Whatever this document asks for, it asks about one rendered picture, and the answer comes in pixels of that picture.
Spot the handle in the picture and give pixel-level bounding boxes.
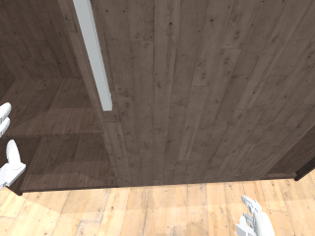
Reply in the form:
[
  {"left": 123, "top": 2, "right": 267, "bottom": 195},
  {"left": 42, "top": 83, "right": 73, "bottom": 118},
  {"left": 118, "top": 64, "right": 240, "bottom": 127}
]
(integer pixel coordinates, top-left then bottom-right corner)
[{"left": 73, "top": 0, "right": 112, "bottom": 111}]

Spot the robot right hand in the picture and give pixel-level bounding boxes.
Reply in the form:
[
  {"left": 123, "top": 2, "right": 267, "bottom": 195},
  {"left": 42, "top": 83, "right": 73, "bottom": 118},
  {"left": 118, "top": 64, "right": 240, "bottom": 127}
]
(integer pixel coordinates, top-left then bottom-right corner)
[{"left": 236, "top": 195, "right": 276, "bottom": 236}]

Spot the robot left hand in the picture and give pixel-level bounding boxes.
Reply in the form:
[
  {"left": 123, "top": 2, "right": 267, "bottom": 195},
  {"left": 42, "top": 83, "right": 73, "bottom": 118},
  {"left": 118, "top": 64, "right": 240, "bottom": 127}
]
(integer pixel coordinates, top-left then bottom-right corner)
[{"left": 0, "top": 102, "right": 26, "bottom": 191}]

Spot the wardrobe door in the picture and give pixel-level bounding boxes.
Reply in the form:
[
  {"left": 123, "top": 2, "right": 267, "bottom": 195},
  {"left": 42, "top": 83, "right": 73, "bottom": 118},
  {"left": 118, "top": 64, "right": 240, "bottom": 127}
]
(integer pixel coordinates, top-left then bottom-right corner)
[
  {"left": 57, "top": 0, "right": 315, "bottom": 188},
  {"left": 266, "top": 125, "right": 315, "bottom": 174}
]

